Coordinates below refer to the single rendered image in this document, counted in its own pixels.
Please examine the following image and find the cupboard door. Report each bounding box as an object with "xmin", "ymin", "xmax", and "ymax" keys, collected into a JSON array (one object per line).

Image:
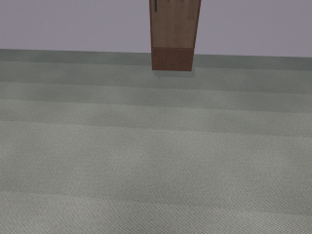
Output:
[{"xmin": 151, "ymin": 0, "xmax": 199, "ymax": 48}]

